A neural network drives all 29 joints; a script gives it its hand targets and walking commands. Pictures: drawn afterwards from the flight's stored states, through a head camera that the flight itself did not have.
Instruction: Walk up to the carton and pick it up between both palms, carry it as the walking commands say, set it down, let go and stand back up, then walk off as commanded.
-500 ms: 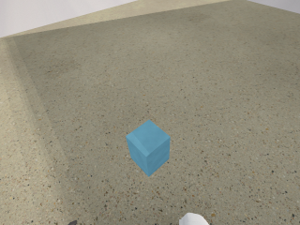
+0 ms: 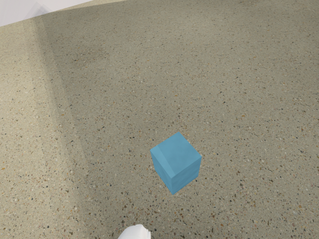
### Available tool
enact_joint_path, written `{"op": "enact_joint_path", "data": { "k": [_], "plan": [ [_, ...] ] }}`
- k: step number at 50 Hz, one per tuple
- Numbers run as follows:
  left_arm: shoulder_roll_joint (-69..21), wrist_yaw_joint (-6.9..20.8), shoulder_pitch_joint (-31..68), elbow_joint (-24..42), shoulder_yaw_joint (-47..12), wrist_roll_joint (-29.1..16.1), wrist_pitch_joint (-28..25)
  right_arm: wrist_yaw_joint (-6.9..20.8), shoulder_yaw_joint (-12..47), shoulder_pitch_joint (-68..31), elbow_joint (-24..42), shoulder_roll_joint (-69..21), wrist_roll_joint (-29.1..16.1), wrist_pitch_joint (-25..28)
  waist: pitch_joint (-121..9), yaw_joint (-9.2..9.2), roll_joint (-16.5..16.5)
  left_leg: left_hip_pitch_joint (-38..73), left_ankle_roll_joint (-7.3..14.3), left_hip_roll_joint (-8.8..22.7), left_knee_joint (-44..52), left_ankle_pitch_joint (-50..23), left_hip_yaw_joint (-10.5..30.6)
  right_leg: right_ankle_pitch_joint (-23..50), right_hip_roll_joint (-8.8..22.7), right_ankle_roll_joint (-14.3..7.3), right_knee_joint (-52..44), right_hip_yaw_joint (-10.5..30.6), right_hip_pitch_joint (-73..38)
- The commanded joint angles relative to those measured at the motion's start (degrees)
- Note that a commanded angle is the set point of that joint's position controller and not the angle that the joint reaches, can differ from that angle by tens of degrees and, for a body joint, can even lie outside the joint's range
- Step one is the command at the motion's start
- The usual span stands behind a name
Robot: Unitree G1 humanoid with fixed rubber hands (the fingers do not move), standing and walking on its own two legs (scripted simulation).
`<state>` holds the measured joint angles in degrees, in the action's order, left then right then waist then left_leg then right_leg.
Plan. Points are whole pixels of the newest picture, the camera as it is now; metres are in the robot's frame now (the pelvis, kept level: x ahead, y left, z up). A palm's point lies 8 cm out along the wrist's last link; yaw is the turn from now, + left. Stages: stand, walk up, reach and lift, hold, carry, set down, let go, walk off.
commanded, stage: walk up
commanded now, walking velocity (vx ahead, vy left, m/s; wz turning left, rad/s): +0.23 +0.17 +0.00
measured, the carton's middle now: (175, 164) +0.58 +0.00 -0.63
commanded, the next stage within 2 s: none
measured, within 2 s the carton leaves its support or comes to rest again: neither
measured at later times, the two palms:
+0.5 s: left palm out of the picture +0.10 +0.33 -0.14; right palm out of the picture +0.10 -0.16 -0.12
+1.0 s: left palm out of the picture +0.03 +0.16 -0.11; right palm out of the picture +0.15 -0.37 -0.15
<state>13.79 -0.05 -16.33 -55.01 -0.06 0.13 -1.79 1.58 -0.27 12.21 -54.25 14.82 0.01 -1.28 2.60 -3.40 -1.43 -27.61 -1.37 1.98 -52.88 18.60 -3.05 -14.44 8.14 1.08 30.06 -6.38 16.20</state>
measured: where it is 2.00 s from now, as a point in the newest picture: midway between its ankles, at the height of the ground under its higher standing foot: outside the picture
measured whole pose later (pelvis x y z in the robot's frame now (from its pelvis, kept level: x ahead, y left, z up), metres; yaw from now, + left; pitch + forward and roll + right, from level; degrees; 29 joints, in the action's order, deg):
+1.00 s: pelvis +0.04 -0.11 +0.00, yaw +18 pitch +1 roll +3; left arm 14.1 0.9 -12.0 -49.6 0.0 0.1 3.6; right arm -1.5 -0.3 15.6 -54.3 18.4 0.0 -3.7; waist 3.0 0.0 -0.8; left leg -33.5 -1.2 2.7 -58.5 23.8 0.9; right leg -19.3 1.3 -5.6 30.0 -12.2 12.4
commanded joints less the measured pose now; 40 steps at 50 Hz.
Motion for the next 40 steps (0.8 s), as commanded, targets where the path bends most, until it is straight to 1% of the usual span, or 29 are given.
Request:
{"op": "enact_joint_path", "data": {
  "k": [1, 2, 3, 4, 5, 6, 7, 8, 10, 11, 12, 13, 19, 20, 21, 22, 23, 25, 26, 28, 29, 30, 31, 33, 34, 37, 38, 39, 40],
  "plan": [
    [12.50, -0.92, -1.20, 1.25, 5.19, 1.30, -0.11, 0.90, -2.26, -1.63, 3.92, -0.02, 1.67, 1.42, -4.71, 1.92, 12.62, 7.21, -1.42, 3.50, 21.00, -3.28, -0.36, 5.20, 11.86, -6.01, -13.30, 6.94, -6.94],
    [13.05, -0.78, -0.27, 1.21, 5.38, 0.81, -0.06, 0.72, -2.31, -0.43, 2.92, 0.38, 1.15, 1.92, -5.58, 3.37, 12.85, 9.89, -1.12, 2.27, 25.56, -7.01, -2.20, 7.57, 11.34, -4.68, -10.87, 5.35, -6.70],
    [11.47, -0.46, 0.07, 0.92, 4.93, 1.05, 0.18, 0.60, -3.25, 3.33, 1.33, 1.70, 1.17, 2.29, -8.71, 4.14, 10.21, 17.04, -0.74, 1.36, 28.75, -9.31, -3.84, 6.87, 8.58, -3.57, -5.62, 2.37, -5.72],
    [9.15, 0.23, -1.57, 1.05, 4.25, 1.26, 0.16, 0.20, -3.64, 9.53, -1.62, 2.94, 0.67, 3.45, -11.64, 6.01, 6.58, 25.53, -0.16, 3.50, 31.89, -10.54, -0.69, -0.34, 3.97, -1.71, 3.57, -1.17, -2.03],
    [3.17, 0.51, -1.35, 1.86, 2.70, 1.16, 0.45, -0.55, -5.29, 13.99, -3.10, 8.85, 1.86, 4.14, -13.05, 8.24, -9.04, 31.38, 2.86, 16.44, 38.33, -7.32, 17.04, -14.04, -2.88, 0.67, 17.04, -3.24, 10.50],
    [3.85, 0.81, 1.20, 3.83, 2.68, 1.73, 1.41, -0.91, -5.27, 14.55, -2.51, 11.97, 1.81, 4.43, -10.11, 8.02, -10.82, 29.24, 6.78, 21.49, 41.08, -4.31, 27.76, -17.39, -4.33, 1.14, 24.09, 1.89, 17.45],
    [4.91, 0.62, 2.58, 3.04, 2.73, 2.08, 2.24, -1.16, -4.93, 10.81, -2.35, 12.72, 1.56, 4.24, -4.96, 6.68, -11.96, 21.55, 8.66, 22.33, 42.69, -4.93, 28.57, -15.63, -1.70, 1.65, 26.98, 4.52, 17.62],
    [5.21, 0.54, 1.22, 2.24, 2.48, 1.58, 2.30, -1.24, -4.22, 6.89, -1.30, 10.62, 1.73, 4.27, -1.65, 5.08, -11.83, 19.23, 9.64, 19.75, 42.93, -8.25, 24.54, -13.01, -1.41, 1.49, 28.24, 4.15, 15.57],
    [5.44, 0.20, -1.15, -0.05, 3.52, 0.97, 3.25, -1.79, -2.14, 5.33, -0.97, 5.83, 1.40, 4.86, 0.63, 4.03, -2.78, 18.91, 7.20, 17.28, 39.91, -25.72, 19.61, -8.68, -1.59, 1.60, 25.64, 5.30, 12.35],
    [3.78, -0.47, -1.54, 0.03, 3.28, -0.04, 4.17, -2.50, -1.17, 1.25, -0.34, 5.14, 0.70, 5.24, 0.77, 1.81, -6.25, 19.14, 6.47, 14.90, 34.65, -54.07, 13.25, -9.40, -2.10, 1.89, 21.77, 5.89, 7.93],
    [2.00, -0.52, -2.07, 1.19, 2.57, -0.41, 4.16, -2.58, -1.19, 2.34, -0.43, 5.18, 0.91, 4.85, -1.79, 1.50, -10.43, 21.45, 6.94, 10.73, 31.31, -67.33, 7.72, -9.66, -4.14, 1.42, 19.32, 3.68, 4.57],
    [2.27, -0.57, -1.40, 1.75, 2.76, -0.41, 4.26, -2.77, -0.94, 4.90, -1.61, 4.22, 0.10, 4.87, -3.44, 2.76, -9.40, 24.48, 6.30, 10.39, 30.20, -74.12, 6.83, -7.53, -5.94, 1.29, 19.48, 2.54, 5.47],
    [0.64, -1.34, 1.85, 2.34, 1.83, -0.97, 5.83, -3.72, -0.65, 7.75, -1.45, 3.15, 0.50, 3.12, -5.84, 4.82, -8.08, 28.09, 8.65, 12.28, 30.57, -57.64, 9.50, -8.73, -6.33, 0.99, 8.45, 2.88, 2.61],
    [-1.00, -1.06, 4.53, 4.34, 2.00, -0.17, 5.29, -3.74, -2.43, 10.26, -0.51, 6.10, 0.19, 2.70, -7.69, 5.59, -12.70, 28.44, 8.09, 15.38, 31.68, -51.21, 11.16, -11.91, -6.41, 1.20, 7.92, 2.06, 5.30],
    [4.62, -1.27, 8.94, 6.89, 4.07, -0.13, 5.53, -3.27, -3.84, 10.09, 0.78, 10.86, 0.72, 1.44, -2.52, 6.37, -13.88, 23.08, 10.35, 15.99, 31.60, -47.78, 22.04, -15.77, -7.40, 1.64, 15.97, 2.54, 8.80],
    [5.01, -1.41, 9.53, 7.89, 4.52, 0.22, 5.88, -2.92, -4.48, 10.26, 1.73, 11.88, 1.10, 0.92, -3.80, 7.21, -10.47, 22.07, 13.52, 19.36, 32.93, -40.54, 27.70, -18.16, -6.14, 1.86, 17.96, 4.96, 10.60],
    [4.19, -1.31, 11.60, 8.57, 4.23, 0.51, 5.69, -3.07, -4.22, 9.06, 2.04, 11.30, 1.36, 0.38, -2.90, 7.42, -10.01, 20.55, 14.44, 18.17, 33.65, -34.97, 29.13, -18.82, -6.78, 1.57, 17.32, 5.18, 10.26],
    [2.82, -1.34, 9.06, 7.76, 3.87, 0.68, 5.45, -2.95, -4.39, 5.98, 4.09, 10.17, 2.12, 0.36, -0.79, 5.96, -6.93, 14.32, 14.36, 16.77, 35.12, -23.89, 26.14, -15.23, -5.78, 1.13, 17.47, 3.80, 8.84],
    [2.49, -1.22, 7.26, 7.62, 3.94, 0.37, 5.54, -2.87, -4.54, 3.67, 4.44, 10.55, 1.94, 0.26, -0.51, 4.85, -8.73, 12.38, 13.55, 14.54, 36.07, -19.50, 23.31, -13.24, -5.91, 1.52, 15.94, 3.22, 7.39],
    [2.83, -1.10, 6.64, 8.03, 3.72, -0.02, 5.52, -2.47, -3.71, 4.33, 4.46, 8.71, 2.25, -0.59, 0.26, 5.88, -12.64, 7.67, 12.84, 12.94, 38.61, -10.65, 24.42, -12.12, -6.91, 1.89, 14.75, 1.97, 4.48],
    [6.08, 0.53, 9.39, 8.39, 5.41, 2.44, 6.28, -4.03, -5.40, 12.93, 0.69, 12.90, 2.80, -0.76, 1.15, 9.34, -4.54, 11.98, 13.95, 18.11, 43.33, 11.22, 36.53, -7.86, -4.64, 2.56, 20.42, 4.13, 11.43],
    [6.71, 1.24, 12.10, 10.59, 5.74, 2.87, 6.69, -4.32, -5.06, 14.75, 1.03, 12.33, 2.68, -1.25, 0.99, 10.27, -2.11, 13.79, 13.48, 19.06, 43.78, 18.91, 40.74, -8.69, -4.43, 3.34, 23.99, 6.35, 16.01],
    [5.67, 1.59, 11.36, 10.38, 5.57, 2.59, 6.40, -4.39, -4.94, 13.63, 0.72, 12.50, 2.89, -1.13, 0.96, 9.58, -3.62, 13.74, 13.95, 19.71, 44.07, 18.74, 41.38, -8.83, -3.48, 3.19, 23.92, 7.27, 16.13],
    [6.02, 1.96, 8.94, 9.78, 5.49, 2.34, 5.70, -4.41, -5.18, 9.33, 1.96, 13.65, 3.42, -0.48, -0.51, 7.07, -6.26, 11.70, 12.48, 16.73, 42.99, 15.77, 36.10, -9.71, -3.95, 2.99, 21.06, 7.04, 12.34],
    [5.02, 2.29, 7.79, 10.16, 5.29, 1.61, 5.29, -4.06, -5.39, 6.66, 3.02, 13.93, 3.79, -0.59, -0.42, 6.34, -10.64, 10.47, 11.83, 15.28, 43.56, 14.09, 32.59, -12.37, -4.81, 2.65, 16.43, 5.69, 10.03],
    [5.76, 2.02, 8.46, 10.62, 5.46, 1.20, 5.08, -4.19, -5.47, 8.23, 3.04, 14.55, 3.49, -0.50, -1.18, 8.08, -13.92, 6.37, 10.27, 13.03, 43.57, 6.63, 30.14, -11.36, -7.14, 2.83, 8.18, 3.52, 1.64],
    [5.64, 1.85, 7.37, 10.20, 5.43, 1.26, 4.99, -4.12, -5.09, 7.58, 3.05, 13.08, 3.23, -0.79, -1.43, 7.10, -13.15, 3.93, 9.25, 12.31, 42.60, 5.13, 29.55, -11.15, -8.33, 2.29, 4.93, 2.67, -2.34],
    [6.04, 1.49, 0.16, 8.68, 5.48, 1.00, 4.37, -3.90, -5.28, 2.82, 4.15, 14.09, 2.38, -0.62, -3.71, 3.32, -12.92, -2.26, 6.89, 9.37, 37.94, 2.70, 25.07, -6.21, -7.47, 1.08, -3.03, 3.23, -13.01],
    [7.66, 0.99, -4.69, 6.16, 5.73, 1.44, 4.29, -3.78, -5.05, 1.52, 4.54, 12.65, 2.70, -0.22, -5.95, 0.49, -9.67, -9.79, 3.05, 4.04, 32.31, 3.87, 17.14, -6.61, -7.67, -0.02, -10.31, -0.44, -24.37]
  ]
}}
